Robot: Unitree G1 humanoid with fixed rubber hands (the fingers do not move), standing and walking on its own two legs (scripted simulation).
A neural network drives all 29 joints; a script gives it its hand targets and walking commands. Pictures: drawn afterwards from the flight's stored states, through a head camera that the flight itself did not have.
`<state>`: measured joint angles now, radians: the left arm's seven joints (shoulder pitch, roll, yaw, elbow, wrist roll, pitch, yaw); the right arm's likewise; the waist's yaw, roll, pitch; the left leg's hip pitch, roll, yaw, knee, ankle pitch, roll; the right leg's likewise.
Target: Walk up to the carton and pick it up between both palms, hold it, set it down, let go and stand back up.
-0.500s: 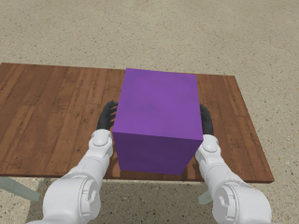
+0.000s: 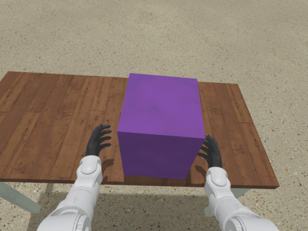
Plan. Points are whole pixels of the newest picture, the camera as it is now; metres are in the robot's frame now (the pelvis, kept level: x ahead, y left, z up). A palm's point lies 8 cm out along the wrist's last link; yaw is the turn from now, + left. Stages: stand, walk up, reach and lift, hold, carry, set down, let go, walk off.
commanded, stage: set down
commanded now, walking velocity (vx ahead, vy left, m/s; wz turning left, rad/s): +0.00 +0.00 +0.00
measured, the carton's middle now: (158, 129) +0.42 -0.03 +0.00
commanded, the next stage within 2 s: none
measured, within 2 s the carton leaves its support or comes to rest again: neither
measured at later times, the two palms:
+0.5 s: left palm (85, 174) +0.29 +0.18 -0.03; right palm (217, 183) +0.26 -0.18 -0.04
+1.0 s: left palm (77, 185) +0.26 +0.19 -0.01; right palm (228, 191) +0.23 -0.19 +0.00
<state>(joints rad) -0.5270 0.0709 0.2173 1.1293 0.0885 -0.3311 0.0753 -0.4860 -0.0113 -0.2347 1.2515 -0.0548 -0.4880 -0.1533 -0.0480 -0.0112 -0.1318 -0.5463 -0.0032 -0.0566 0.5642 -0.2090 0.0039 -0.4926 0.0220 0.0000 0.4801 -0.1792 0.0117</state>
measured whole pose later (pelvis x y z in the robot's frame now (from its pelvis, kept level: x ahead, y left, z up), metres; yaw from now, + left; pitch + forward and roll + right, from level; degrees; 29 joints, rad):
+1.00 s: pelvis -0.01 +0.00 +0.00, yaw +0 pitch +3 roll -2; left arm -0.05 0.20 -0.05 0.55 -0.20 -0.26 0.04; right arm -0.01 -0.01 -0.06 0.58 0.04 -0.33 -0.10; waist -0.05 -0.02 -0.02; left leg -0.40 0.00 -0.06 0.56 -0.21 0.00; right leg -0.35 0.02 0.00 0.49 -0.19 0.01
